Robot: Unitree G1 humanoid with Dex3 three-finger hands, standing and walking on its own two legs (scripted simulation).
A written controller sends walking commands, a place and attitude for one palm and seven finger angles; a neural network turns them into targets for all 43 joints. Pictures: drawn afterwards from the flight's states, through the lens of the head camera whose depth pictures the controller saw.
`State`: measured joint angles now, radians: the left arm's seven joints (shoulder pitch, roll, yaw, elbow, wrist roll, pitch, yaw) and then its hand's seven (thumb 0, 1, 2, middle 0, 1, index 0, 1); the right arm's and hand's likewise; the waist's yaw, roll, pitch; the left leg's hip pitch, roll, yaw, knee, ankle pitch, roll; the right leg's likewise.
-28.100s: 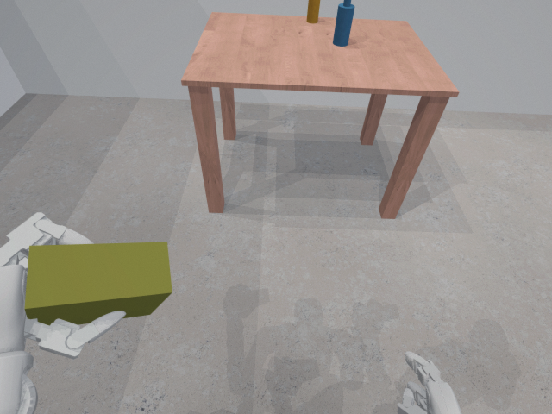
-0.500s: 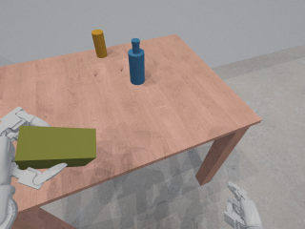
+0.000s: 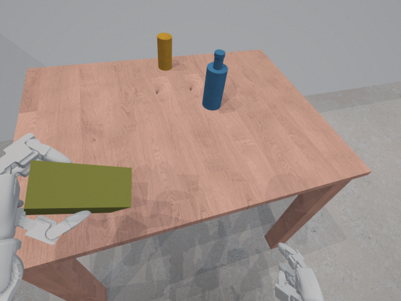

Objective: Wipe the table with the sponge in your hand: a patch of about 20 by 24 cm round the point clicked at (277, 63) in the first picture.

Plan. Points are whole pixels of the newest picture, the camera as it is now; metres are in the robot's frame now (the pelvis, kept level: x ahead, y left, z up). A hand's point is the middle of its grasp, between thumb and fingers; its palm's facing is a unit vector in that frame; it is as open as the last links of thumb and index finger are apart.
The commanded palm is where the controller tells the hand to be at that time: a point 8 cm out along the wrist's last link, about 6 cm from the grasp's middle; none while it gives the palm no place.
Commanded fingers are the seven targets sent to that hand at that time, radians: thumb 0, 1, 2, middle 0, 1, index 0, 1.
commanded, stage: come to a stop and stand still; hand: left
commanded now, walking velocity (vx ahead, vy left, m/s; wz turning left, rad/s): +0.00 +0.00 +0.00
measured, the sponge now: (93, 191) +0.24 +0.21 +0.13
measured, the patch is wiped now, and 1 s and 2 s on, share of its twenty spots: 0.00 0.00 0.00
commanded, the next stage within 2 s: look again from close up in 0.72 s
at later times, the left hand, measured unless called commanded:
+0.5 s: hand (73, 176) +0.24 +0.23 +0.16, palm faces +0.33 -0.85 -0.40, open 10.1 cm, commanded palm +0.19 +0.27 +0.18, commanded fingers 0.00 0.10 1.30 -1.20 -1.60 -1.20 -1.60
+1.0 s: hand (83, 180) +0.24 +0.22 +0.15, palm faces +0.33 -0.86 -0.40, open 10.1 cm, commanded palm +0.19 +0.25 +0.18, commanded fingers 0.00 0.10 1.30 -1.20 -1.60 -1.20 -1.60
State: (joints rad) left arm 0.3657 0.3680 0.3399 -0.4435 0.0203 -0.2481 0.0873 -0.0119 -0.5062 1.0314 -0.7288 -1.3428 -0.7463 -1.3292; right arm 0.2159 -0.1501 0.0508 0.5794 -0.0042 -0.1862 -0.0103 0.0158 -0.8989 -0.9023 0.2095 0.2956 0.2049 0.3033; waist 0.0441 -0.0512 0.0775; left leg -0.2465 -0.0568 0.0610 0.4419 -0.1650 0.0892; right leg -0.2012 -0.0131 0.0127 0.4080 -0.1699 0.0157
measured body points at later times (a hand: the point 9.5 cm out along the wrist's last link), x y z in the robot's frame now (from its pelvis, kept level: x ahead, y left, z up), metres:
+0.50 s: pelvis +0.03 -0.01 +0.00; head +0.05 +0.01 +0.45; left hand +0.22 +0.27 +0.18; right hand +0.21 -0.24 -0.06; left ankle +0.05 +0.05 -0.74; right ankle +0.03 -0.15 -0.74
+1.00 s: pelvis +0.03 -0.03 +0.00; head +0.04 -0.01 +0.45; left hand +0.22 +0.26 +0.18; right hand +0.21 -0.25 -0.06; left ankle +0.05 +0.05 -0.74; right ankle +0.03 -0.15 -0.74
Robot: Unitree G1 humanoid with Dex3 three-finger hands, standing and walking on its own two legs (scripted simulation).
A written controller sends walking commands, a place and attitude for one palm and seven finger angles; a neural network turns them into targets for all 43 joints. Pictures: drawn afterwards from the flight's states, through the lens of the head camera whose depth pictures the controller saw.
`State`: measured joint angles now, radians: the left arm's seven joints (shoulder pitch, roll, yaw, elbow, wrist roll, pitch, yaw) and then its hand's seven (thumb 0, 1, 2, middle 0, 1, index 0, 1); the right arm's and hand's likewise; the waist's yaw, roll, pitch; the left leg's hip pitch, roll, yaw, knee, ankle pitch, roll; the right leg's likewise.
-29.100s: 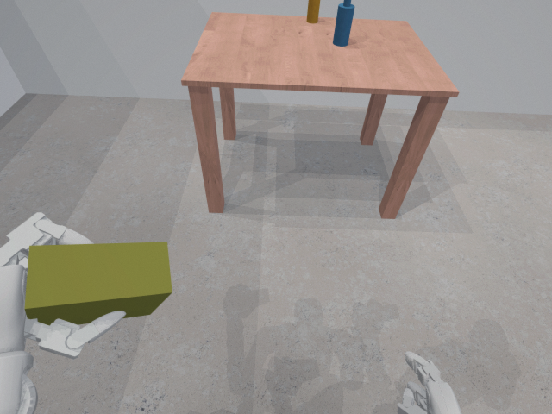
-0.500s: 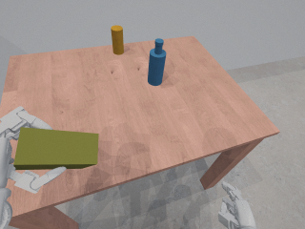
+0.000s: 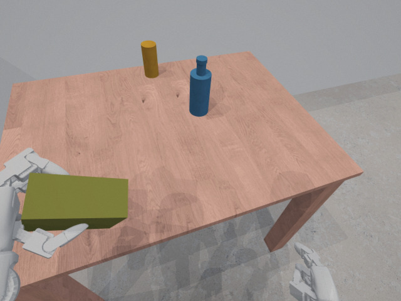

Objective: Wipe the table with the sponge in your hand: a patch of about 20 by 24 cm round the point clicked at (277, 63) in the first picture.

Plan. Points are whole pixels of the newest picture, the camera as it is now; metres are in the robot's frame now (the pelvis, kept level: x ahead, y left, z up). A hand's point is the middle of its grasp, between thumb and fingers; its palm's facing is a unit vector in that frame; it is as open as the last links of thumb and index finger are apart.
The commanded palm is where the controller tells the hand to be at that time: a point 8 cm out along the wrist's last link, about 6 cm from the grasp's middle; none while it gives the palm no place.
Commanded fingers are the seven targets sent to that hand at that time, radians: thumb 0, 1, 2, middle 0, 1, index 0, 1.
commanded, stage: look again from close up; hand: left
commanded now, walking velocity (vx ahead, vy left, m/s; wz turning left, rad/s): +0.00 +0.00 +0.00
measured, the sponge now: (91, 205) +0.23 +0.20 +0.12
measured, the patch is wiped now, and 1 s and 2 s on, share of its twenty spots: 0.00 0.00 0.00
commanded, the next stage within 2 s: turn the palm down, sponge in hand in 0.10 s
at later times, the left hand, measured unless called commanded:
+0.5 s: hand (63, 206) +0.22 +0.23 +0.13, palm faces +0.22 -0.78 -0.59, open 10.1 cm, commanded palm +0.17 +0.28 +0.17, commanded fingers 0.00 0.10 1.30 -1.20 -1.60 -1.20 -1.60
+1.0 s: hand (74, 214) +0.21 +0.21 +0.13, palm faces +0.26 -0.50 -0.83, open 10.1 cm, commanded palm +0.17 +0.25 +0.17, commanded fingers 0.00 0.10 1.30 -1.20 -1.60 -1.20 -1.60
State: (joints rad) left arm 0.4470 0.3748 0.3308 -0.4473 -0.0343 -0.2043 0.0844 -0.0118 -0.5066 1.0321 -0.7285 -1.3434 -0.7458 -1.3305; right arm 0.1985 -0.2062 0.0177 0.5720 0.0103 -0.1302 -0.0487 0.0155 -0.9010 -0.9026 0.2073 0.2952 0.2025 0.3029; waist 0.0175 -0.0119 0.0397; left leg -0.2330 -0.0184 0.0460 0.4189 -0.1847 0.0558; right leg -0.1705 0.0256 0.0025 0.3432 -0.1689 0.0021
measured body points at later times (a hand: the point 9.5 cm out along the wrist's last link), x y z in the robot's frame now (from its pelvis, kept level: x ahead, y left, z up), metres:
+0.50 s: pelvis -0.01 -0.01 -0.01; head +0.00 -0.02 +0.44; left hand +0.20 +0.27 +0.17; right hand +0.21 -0.22 -0.08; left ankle +0.03 +0.08 -0.74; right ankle +0.01 -0.12 -0.74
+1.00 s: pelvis +0.00 -0.07 -0.03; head +0.00 -0.10 +0.42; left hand +0.19 +0.23 +0.18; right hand +0.21 -0.29 -0.11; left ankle +0.03 +0.08 -0.74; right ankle +0.01 -0.12 -0.74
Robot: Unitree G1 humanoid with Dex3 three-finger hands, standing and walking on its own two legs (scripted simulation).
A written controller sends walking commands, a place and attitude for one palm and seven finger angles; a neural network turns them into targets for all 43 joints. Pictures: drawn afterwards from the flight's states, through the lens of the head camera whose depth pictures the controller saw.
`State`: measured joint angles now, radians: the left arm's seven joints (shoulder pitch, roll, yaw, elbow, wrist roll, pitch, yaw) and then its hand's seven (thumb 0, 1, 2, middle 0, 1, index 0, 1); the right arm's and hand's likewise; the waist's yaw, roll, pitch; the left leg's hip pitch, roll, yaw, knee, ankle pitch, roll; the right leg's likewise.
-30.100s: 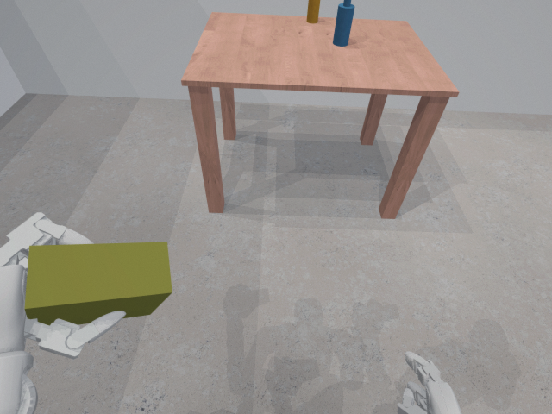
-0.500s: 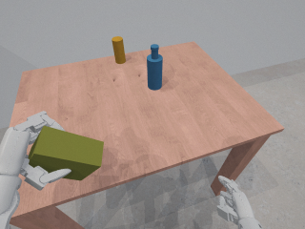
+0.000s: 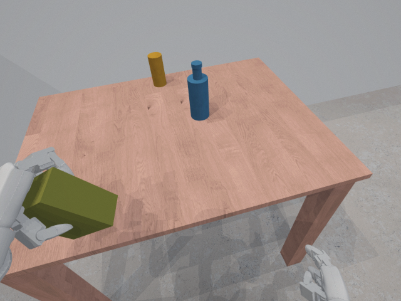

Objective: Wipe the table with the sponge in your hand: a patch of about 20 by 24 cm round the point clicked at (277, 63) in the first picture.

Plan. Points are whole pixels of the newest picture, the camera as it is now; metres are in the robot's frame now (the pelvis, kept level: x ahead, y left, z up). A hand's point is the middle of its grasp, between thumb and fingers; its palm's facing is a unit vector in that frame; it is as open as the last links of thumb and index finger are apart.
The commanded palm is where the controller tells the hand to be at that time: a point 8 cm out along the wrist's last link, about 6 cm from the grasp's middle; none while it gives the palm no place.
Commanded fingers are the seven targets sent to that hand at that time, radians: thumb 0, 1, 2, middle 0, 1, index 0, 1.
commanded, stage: turn the palm down, sponge in hand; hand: left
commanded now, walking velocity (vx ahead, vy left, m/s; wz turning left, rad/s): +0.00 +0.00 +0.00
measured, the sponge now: (75, 211) +0.23 +0.25 +0.11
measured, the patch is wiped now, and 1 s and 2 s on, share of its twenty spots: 0.00 0.00 0.00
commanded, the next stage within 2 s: move the sponge above the wiping area in 1.40 s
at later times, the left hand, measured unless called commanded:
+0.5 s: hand (35, 205) +0.22 +0.30 +0.14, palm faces +0.16 -0.27 -0.95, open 10.1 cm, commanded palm +0.19 +0.31 +0.20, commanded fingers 0.00 0.10 1.30 -1.20 -1.60 -1.20 -1.60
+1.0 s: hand (13, 205) +0.22 +0.35 +0.13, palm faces +0.05 -0.07 -1.00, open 10.1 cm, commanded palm +0.19 +0.34 +0.19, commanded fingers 0.00 0.10 1.30 -1.20 -1.60 -1.20 -1.60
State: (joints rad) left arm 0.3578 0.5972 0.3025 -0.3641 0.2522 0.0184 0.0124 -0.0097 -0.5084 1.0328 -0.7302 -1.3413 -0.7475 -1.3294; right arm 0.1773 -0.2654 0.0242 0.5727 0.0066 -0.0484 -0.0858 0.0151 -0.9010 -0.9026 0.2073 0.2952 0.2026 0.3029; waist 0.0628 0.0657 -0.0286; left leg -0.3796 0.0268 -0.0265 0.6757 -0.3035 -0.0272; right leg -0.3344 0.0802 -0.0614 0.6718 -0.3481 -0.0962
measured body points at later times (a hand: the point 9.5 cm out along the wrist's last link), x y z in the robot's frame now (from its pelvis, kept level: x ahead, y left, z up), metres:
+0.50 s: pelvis +0.00 +0.02 +0.00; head -0.01 -0.02 +0.45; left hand +0.21 +0.32 +0.19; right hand +0.22 -0.20 -0.08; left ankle +0.03 +0.15 -0.72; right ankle +0.01 -0.05 -0.72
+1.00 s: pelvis -0.01 +0.06 +0.02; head -0.02 +0.03 +0.47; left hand +0.21 +0.35 +0.18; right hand +0.26 -0.12 -0.05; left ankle +0.03 +0.15 -0.72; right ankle +0.01 -0.05 -0.72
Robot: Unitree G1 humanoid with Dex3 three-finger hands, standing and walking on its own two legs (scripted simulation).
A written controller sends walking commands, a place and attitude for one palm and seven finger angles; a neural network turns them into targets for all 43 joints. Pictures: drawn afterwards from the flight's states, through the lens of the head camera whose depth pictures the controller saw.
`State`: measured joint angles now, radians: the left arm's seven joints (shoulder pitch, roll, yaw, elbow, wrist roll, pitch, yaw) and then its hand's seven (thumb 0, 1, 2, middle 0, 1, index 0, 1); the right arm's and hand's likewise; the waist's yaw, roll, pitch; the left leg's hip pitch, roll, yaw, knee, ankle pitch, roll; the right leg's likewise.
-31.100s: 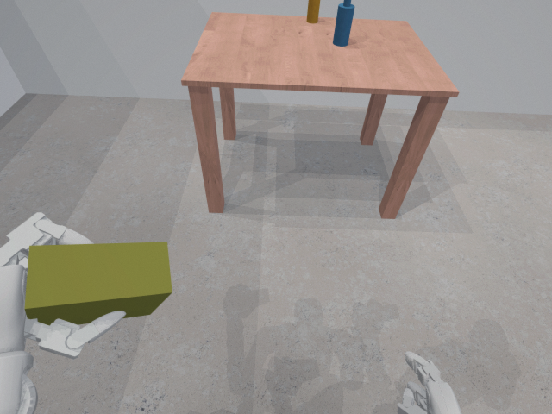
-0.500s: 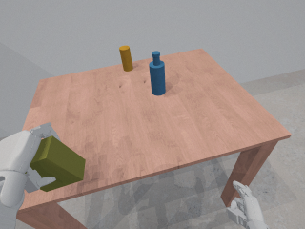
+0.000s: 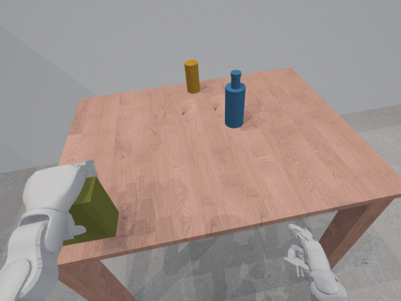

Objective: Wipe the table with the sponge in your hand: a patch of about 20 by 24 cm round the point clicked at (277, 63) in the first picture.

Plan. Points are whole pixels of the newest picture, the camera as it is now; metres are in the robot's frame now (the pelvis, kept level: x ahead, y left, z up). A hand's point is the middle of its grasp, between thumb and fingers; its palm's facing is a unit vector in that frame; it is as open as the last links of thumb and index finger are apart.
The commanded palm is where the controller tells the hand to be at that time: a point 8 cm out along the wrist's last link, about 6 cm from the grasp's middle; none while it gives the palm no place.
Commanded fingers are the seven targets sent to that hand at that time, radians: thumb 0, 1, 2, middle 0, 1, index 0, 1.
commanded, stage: turn the palm down, sponge in hand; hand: left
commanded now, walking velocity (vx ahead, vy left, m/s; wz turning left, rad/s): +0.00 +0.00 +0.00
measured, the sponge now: (83, 218) +0.22 +0.29 +0.06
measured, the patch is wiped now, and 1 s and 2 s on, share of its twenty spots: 0.00 0.00 0.00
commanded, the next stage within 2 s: move the sponge above the wiping area in 0.40 s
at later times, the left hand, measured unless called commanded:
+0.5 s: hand (80, 206) +0.22 +0.27 +0.11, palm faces +0.03 -0.06 -1.00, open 10.1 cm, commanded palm +0.19 +0.26 +0.17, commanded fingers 0.00 0.10 1.30 -1.20 -1.60 -1.20 -1.60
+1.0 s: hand (97, 201) +0.24 +0.26 +0.09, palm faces -0.01 -0.05 -1.00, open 10.1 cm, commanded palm +0.21 +0.25 +0.16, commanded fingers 0.00 0.10 1.30 -1.20 -1.60 -1.20 -1.60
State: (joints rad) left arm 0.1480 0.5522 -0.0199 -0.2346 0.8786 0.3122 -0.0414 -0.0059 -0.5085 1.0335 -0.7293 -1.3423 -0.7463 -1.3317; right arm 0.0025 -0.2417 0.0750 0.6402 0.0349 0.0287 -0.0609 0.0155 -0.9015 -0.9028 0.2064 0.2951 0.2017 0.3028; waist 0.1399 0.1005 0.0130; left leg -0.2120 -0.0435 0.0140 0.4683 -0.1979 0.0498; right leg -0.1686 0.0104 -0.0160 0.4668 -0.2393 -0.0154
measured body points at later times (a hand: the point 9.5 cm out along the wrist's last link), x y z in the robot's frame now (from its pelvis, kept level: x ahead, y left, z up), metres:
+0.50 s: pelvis +0.00 -0.01 +0.00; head -0.02 -0.05 +0.45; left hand +0.21 +0.27 +0.16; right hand +0.25 -0.20 -0.07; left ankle +0.04 +0.08 -0.74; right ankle +0.01 -0.11 -0.74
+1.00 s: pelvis +0.00 -0.03 +0.00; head -0.01 -0.07 +0.45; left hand +0.24 +0.25 +0.15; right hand +0.24 -0.24 -0.08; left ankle +0.04 +0.08 -0.74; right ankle +0.01 -0.11 -0.74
